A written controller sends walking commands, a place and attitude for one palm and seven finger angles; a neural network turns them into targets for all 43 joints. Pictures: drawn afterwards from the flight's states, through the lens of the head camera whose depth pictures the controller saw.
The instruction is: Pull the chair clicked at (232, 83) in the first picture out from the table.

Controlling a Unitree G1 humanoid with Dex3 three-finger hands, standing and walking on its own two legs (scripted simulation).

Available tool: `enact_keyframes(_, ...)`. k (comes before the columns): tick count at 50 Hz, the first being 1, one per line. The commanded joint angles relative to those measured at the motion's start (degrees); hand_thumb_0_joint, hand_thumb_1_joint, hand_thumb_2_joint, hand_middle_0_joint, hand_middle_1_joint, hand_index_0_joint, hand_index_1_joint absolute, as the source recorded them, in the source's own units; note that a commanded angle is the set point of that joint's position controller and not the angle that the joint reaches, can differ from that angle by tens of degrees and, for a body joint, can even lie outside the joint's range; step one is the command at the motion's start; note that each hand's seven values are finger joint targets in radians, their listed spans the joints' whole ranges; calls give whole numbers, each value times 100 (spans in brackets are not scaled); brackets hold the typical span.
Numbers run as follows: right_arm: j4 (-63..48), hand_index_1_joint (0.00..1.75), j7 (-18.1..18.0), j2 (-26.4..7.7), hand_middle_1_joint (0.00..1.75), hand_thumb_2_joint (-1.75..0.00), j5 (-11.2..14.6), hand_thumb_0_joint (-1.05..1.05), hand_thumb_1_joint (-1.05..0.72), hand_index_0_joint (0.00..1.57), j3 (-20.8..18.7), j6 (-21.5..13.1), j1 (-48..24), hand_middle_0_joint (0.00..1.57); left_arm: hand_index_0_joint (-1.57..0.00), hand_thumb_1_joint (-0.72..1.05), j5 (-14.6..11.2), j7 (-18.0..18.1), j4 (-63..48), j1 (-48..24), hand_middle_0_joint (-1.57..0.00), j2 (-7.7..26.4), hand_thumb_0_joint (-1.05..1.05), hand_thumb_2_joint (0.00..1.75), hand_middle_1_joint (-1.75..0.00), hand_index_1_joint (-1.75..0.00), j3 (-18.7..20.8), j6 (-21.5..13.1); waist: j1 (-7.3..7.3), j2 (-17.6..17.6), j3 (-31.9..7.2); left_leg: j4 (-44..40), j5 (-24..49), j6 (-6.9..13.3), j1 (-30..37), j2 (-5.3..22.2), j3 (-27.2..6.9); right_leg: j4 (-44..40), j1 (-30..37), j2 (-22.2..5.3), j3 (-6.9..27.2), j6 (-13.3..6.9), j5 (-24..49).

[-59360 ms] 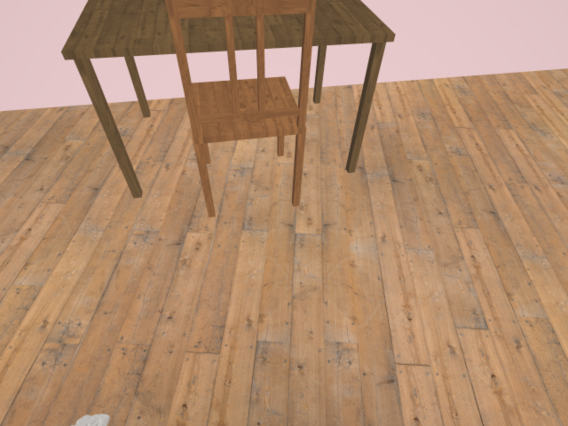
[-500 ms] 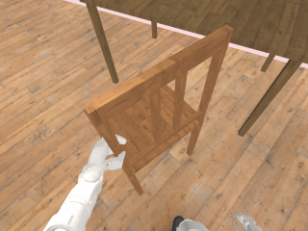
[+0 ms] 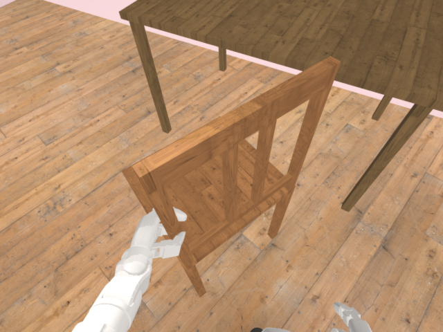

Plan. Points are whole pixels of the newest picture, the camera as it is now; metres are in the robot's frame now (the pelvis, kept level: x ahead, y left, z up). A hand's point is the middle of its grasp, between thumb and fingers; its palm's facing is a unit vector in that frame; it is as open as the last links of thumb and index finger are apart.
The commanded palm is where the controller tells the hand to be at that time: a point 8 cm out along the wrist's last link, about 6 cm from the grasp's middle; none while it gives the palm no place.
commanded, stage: stop walking, hand still on the chair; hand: left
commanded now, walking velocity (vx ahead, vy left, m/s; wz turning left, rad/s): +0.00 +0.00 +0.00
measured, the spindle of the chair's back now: (230, 187) +0.42 +0.00 -0.07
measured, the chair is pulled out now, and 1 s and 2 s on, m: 0.42 0.42 0.42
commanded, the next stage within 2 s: open the thumb and straighten the fingers in 0.04 s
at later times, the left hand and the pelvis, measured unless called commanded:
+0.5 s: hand (168, 239) +0.29 +0.13 -0.07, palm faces -0.13 -0.97 -0.22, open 11.4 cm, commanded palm +0.28 +0.17 -0.04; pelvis -0.01 +0.01 -0.02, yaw +2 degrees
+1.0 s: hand (167, 252) +0.27 +0.13 -0.08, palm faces -0.12 -0.97 -0.22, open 17.3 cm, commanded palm +0.25 +0.18 -0.05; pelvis -0.01 +0.00 -0.03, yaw +3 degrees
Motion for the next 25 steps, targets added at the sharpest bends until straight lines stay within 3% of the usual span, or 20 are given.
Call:
enact_keyframes(1,-668,30,-65,-671,30,-90,-34,0,-90,20,-212,-224,-67,20,-50,90,-147,138,-1265,-1281,-50,735,0,90,-145,-145,476,-473,130,-180,-1869,-288,1858,88,-361,597,-401,-128,1553,-732,751,-54,1598)
enact_keyframes(4,-664,30,-66,-682,30,-90,-29,0,-90,20,-218,-247,-43,20,-50,90,-144,134,-1326,-1281,-50,743,0,90,-145,-145,467,-486,122,-320,-1910,-268,2004,62,-345,602,-414,-69,1605,-729,712,-69,1780)
enact_keyframes(6,-656,30,-56,-679,30,-90,-28,0,-90,20,-223,-253,-51,20,-50,90,-147,131,-1356,-1258,-50,722,0,90,-145,-145,447,-493,118,-189,-1929,-233,2139,55,-288,621,-402,-31,1590,-760,739,-92,1947)
enact_keyframes(7,-617,30,-61,-712,30,-90,-29,0,-90,20,-247,-256,-28,20,-50,90,-146,134,-1082,-909,-50,732,0,90,-145,-145,492,-469,115,-137,-1874,-270,2208,33,-303,628,-424,-13,1537,-738,696,-102,1958)
enact_keyframes(8,-442,30,247,-1044,30,-90,117,0,-90,20,-285,-405,184,20,-50,78,-74,-66,-711,-426,-50,306,0,84,-145,-145,-54,-207,-316,-1145,-1882,39,2070,156,-1338,93,-238,-12,994,-301,109,-1,1825)
enact_keyframes(9,-557,30,345,-1103,30,-90,87,0,-90,20,-324,-530,71,20,-50,66,-99,-137,-1281,-760,-50,565,0,78,-145,-145,232,-222,-182,-1390,-2124,254,1960,225,-1699,29,-165,98,1159,-297,188,-49,1918)
enact_keyframes(10,-579,30,413,-1123,30,-90,90,0,-90,20,-366,-641,54,20,-50,54,-110,-137,-1577,-861,-50,857,0,73,-145,-145,444,-230,-231,-1181,-2232,369,1663,232,-1856,-46,-182,207,1113,-299,303,-30,1775)
enact_keyframes(12,-670,30,546,-1042,30,-90,70,0,-90,20,-339,-831,8,20,-50,30,-52,-173,-2048,-715,-50,667,0,61,-145,-145,223,-174,-160,-34,-2430,475,1703,170,-1928,-117,-133,386,904,-337,281,-102,1625)
enact_keyframes(13,-678,30,583,-1022,30,-90,65,0,-90,20,-329,-897,52,20,-50,17,-54,-167,-2155,-709,-50,662,0,55,-145,-145,241,-147,-176,78,-2487,527,1826,160,-1955,-107,-133,454,796,-316,211,-109,1569)
enact_keyframes(16,-732,30,658,-1059,30,-90,57,0,-90,20,-351,-1033,100,20,-50,-19,-24,-224,-2123,-630,-50,527,0,37,-145,-145,145,18,-204,-110,-2612,729,1821,155,-2220,-94,-134,668,590,-270,135,-76,1490)
enact_keyframes(17,-753,30,676,-1095,30,-90,65,0,-90,20,-365,-1065,137,20,-50,-31,-23,-231,-2095,-637,-50,570,0,32,-145,-145,152,72,-239,-350,-2624,790,1747,161,-2344,-91,-165,719,529,-244,116,-65,1413)
enact_keyframes(18,-767,30,677,-1113,30,-90,64,0,-90,20,-367,-1086,142,20,-47,-43,-16,-245,-2163,-749,-47,601,0,26,-138,-138,192,95,-248,-279,-2702,831,1679,168,-2395,-105,-147,780,484,-242,98,-51,1330)
enact_keyframes(19,-766,30,665,-1151,30,-90,70,0,-90,20,-381,-1083,145,20,-45,-55,-19,-248,-2150,-869,-45,943,0,20,-130,-130,522,123,-211,-259,-2773,859,1516,165,-2475,-113,-122,830,502,-237,128,-37,1207)
enact_keyframes(21,-864,30,654,-1117,30,-90,70,0,-90,20,-354,-1106,85,20,-40,-55,-37,-323,-2171,-839,-40,676,0,20,-116,-116,316,226,-198,-104,-2751,912,1408,157,-2586,-131,-113,919,402,-235,102,-30,1068)
enact_keyframes(22,-870,30,653,-1151,30,-90,80,0,-90,20,-362,-1107,89,20,-38,-55,-28,-324,-2208,-939,-38,799,0,20,-109,-109,392,250,-207,-27,-2720,941,1370,144,-2602,-121,-138,944,279,-230,99,-43,932)
enact_keyframes(25,-953,30,644,-1119,30,-90,68,0,-90,20,-352,-1122,86,20,-30,-55,-47,-342,-2203,-843,-30,496,0,20,-87,-87,179,334,-174,-45,-2714,999,1293,122,-2627,-103,-170,1040,113,-229,33,-13,733)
